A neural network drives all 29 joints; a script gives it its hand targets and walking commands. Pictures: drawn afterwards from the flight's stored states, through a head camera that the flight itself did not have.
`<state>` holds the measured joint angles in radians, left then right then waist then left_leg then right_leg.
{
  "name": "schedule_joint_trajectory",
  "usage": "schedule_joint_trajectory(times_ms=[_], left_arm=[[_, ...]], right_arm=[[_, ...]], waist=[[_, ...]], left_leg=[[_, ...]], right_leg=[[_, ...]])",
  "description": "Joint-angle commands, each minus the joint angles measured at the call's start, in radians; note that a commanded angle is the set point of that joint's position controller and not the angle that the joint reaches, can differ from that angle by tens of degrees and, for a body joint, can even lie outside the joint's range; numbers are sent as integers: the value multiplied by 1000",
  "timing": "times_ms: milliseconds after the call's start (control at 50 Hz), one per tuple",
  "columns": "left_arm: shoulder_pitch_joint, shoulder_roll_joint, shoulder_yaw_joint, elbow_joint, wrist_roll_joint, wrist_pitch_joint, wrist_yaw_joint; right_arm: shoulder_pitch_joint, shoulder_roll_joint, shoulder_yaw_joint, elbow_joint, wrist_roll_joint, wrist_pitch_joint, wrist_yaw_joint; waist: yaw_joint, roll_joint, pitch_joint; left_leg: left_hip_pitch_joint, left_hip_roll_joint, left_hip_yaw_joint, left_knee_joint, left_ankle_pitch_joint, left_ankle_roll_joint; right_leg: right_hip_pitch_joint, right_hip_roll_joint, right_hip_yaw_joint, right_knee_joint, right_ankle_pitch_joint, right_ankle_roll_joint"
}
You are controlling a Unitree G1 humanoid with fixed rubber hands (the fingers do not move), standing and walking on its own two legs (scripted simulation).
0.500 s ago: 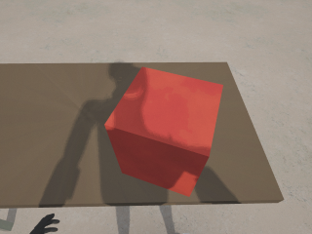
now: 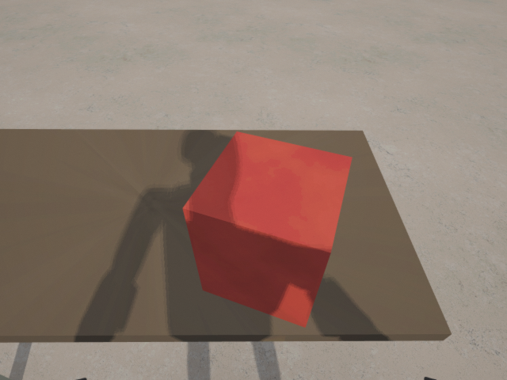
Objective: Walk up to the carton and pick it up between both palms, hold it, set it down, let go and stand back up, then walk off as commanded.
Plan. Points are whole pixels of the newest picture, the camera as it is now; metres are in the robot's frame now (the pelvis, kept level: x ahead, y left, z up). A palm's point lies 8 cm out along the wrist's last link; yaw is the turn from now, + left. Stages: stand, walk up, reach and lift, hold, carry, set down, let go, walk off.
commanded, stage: walk up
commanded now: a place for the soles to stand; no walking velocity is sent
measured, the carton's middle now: (271, 229) +0.39 -0.02 +0.02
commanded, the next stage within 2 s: reach and lift in 0.92 s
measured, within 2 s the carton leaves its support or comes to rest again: neither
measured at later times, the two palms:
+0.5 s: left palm out of the picture +0.07 +0.31 -0.11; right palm out of the picture +0.06 -0.35 -0.10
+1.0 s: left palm out of the picture +0.11 +0.30 -0.11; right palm out of the picture +0.08 -0.34 -0.11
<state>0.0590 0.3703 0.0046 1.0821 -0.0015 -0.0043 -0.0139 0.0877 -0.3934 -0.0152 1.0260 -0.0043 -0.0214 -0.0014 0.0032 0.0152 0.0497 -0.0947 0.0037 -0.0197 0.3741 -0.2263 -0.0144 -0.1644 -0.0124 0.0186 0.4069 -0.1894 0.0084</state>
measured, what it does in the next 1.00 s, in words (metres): stands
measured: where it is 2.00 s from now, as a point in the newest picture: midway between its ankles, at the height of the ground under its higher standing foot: outside the picture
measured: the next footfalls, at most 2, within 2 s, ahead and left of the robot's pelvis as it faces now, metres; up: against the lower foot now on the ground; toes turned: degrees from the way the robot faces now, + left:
none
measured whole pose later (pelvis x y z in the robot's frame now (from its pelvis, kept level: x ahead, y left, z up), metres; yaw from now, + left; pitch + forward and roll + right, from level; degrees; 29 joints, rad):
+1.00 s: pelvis -0.01 -0.01 -0.01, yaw +0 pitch -1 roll +0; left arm 0.08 0.41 0.04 0.87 0.00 0.21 0.00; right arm 0.11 -0.40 -0.13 1.04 -0.08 -0.07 0.03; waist -0.02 -0.01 0.08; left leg -0.22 0.04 -0.01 0.51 -0.29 -0.04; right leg -0.27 0.01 0.00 0.51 -0.24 -0.03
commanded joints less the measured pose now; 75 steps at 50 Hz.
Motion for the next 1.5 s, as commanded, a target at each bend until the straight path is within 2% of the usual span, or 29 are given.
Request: schedule_joint_trajectory(times_ms=[0,40,100,120,180,220,360,400,460,500,560,620,680,740,780,800,820,900,920,940,980,1060,1120,1160,1180,1340,1420,1440,1480], left_arm=[[-67,205,39,-26,-1,-18,12],[-80,189,31,-16,5,-19,11],[-81,198,31,-7,3,-19,7],[-72,214,38,-3,10,-21,9],[-61,244,61,-12,13,-4,5],[-35,216,60,-35,10,6,1],[-33,229,65,-72,11,24,-11],[-19,230,64,-61,12,25,-12],[-28,236,63,-69,11,27,-16],[-34,246,73,-83,14,28,-13],[-13,239,68,-94,17,24,-10],[-29,234,67,-112,7,30,-13],[-19,250,82,-104,13,28,-13],[-21,234,75,-120,12,27,-16],[-18,230,81,-123,12,31,-17],[-19,236,80,-123,13,28,-18],[-18,231,79,-126,12,28,-18],[-9,233,82,-130,14,28,-21],[-324,184,71,-481,1,226,32],[-272,151,42,-558,-10,333,57],[-198,134,31,-571,4,449,53],[-108,178,111,-692,92,548,21],[-27,169,168,-736,134,536,2],[5,177,194,-744,157,515,-1],[14,166,179,-752,147,506,2],[13,82,87,-890,62,447,34],[36,80,81,-877,38,435,19],[31,91,86,-876,35,432,14],[35,80,93,-907,45,420,14]], right_arm=[[-19,-184,-37,-2,-1,-11,-5],[-36,-188,-39,0,-6,-13,-5],[-36,-181,-26,19,-9,-15,-1],[-39,-186,-32,21,-6,-14,1],[-13,-229,-46,30,-13,-13,-11],[-4,-237,-54,12,-10,-17,-17],[-18,-231,-62,-18,-6,-6,-24],[-1,-227,-65,-24,-4,-5,-20],[19,-232,-64,-37,-11,-3,-23],[19,-234,-65,-31,-1,1,-20],[45,-216,-60,-34,-1,-1,-22],[43,-233,-63,-46,-10,-7,-23],[16,-234,-63,-49,-2,-5,-22],[30,-240,-61,-51,-9,-6,-24],[28,-233,-58,-54,-9,-11,-21],[25,-242,-64,-59,-9,-11,-19],[32,-241,-64,-47,-11,-14,-22],[33,-223,-59,-56,-11,-16,-20],[-291,-27,-197,-108,-130,-133,33],[-205,-90,-218,-109,-119,-138,64],[-165,-135,-225,-130,-95,-117,87],[-80,-152,-193,-214,-57,-79,69],[-10,-135,-159,-250,-11,-83,39],[-14,-146,-141,-283,-1,-93,18],[30,-147,-153,-267,-11,-94,15],[37,-76,-142,-363,10,-97,51],[40,-54,-149,-453,1,-80,41],[66,-37,-148,-450,-2,-69,34],[95,-36,-154,-493,4,-66,33]], waist=[[-13,-21,-45],[-16,-70,-36],[-11,-13,-10],[-6,-43,-13],[-10,-56,12],[-8,6,-68],[3,33,-85],[4,-22,-77],[-12,19,-61],[-11,-83,-67],[-12,-104,-59],[-5,-21,-95],[-3,-78,-51],[-9,-19,-23],[0,-45,-49],[-7,-7,-36],[-3,-50,-47],[6,-9,-72],[-56,34,-38],[-66,25,-11],[-61,-37,-33],[-43,-98,-96],[-22,-87,-161],[-4,-60,-140],[-22,-61,-141],[-41,56,-80],[-30,5,-51],[-51,-1,-25],[-46,28,-40]], left_leg=[[-18,93,-70,-89,79,33],[-55,97,-97,-116,11,48],[-75,92,-87,-133,-27,36],[-49,91,-85,-120,-27,39],[-77,98,-92,-88,49,43],[-55,137,-117,-99,140,55],[-100,133,-113,-68,53,65],[-95,127,-105,-46,62,57],[-103,115,-95,-40,52,58],[-100,96,-80,-3,6,52],[-80,71,-67,-2,-18,41],[-70,110,-87,-33,62,51],[-89,106,-76,10,60,50],[-106,100,-77,-13,24,56],[-129,126,-103,-37,-3,67],[-119,111,-91,-24,-5,63],[-144,128,-107,-40,14,71],[-117,126,-99,-41,60,60],[-246,4,140,122,-230,-40],[-290,18,119,108,-297,-5],[-224,24,125,166,-184,-16],[-154,8,132,201,-107,1],[-109,-17,125,215,89,-14],[-104,-33,115,180,123,-15],[-86,-34,114,179,131,-23],[45,-14,101,70,172,-67],[15,-8,103,12,128,-46],[15,-16,118,-1,108,-41],[7,-12,114,-15,138,-48]], right_leg=[[16,-106,106,-123,52,-40],[29,-95,99,-114,9,-32],[-2,-96,112,-147,-46,-31],[-4,-92,110,-160,-83,-33],[-27,-84,102,-114,31,-47],[23,-77,73,-39,125,-53],[21,-85,100,-31,70,-70],[13,-90,106,-55,68,-65],[1,-91,122,-56,44,-74],[-7,-105,142,-91,10,-75],[-35,-126,150,-91,33,-94],[-12,-98,128,-34,59,-85],[-32,-90,133,-66,27,-74],[-57,-94,147,-67,-3,-83],[-29,-85,133,-50,-22,-71],[-53,-83,145,-46,-28,-77],[-5,-80,144,-36,-9,-68],[8,-76,130,-22,34,-71],[-72,28,-71,58,-260,-66],[-57,34,-59,86,-309,-76],[-103,17,-70,104,-179,-76],[-13,0,-49,110,-17,-46],[94,15,-53,158,347,-5],[150,6,-33,120,416,7],[123,20,-48,130,427,5],[21,56,-78,8,232,-25],[86,58,-72,-26,198,-25],[96,53,-66,-47,182,-21],[107,59,-69,-46,180,-26]])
